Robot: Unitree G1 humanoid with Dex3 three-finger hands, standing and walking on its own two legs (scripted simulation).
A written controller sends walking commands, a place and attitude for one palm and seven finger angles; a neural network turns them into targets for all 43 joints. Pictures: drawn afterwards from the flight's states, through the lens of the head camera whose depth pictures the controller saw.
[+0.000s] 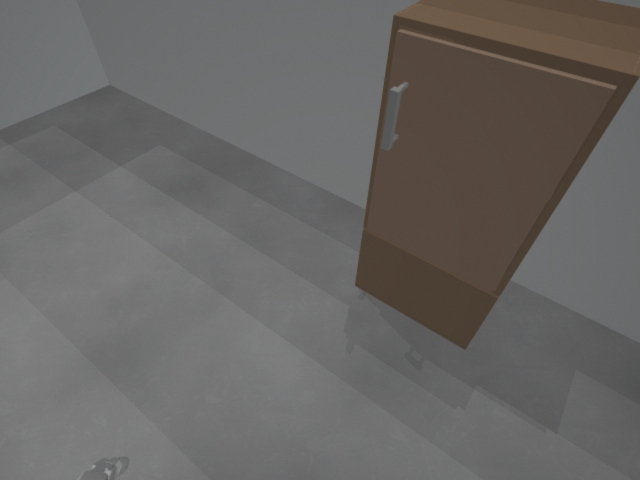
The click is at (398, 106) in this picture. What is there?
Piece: cupboard door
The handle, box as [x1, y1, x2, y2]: [381, 82, 408, 150]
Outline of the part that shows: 407,82 404,82 397,87 394,86 390,89 381,143 381,148 388,150 391,147 391,144 398,136 393,133 401,92 407,87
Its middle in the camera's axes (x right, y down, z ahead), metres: +0.17 -0.28 +0.89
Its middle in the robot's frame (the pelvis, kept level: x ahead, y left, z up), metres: +0.87 -0.13 +0.01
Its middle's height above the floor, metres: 0.78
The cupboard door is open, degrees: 0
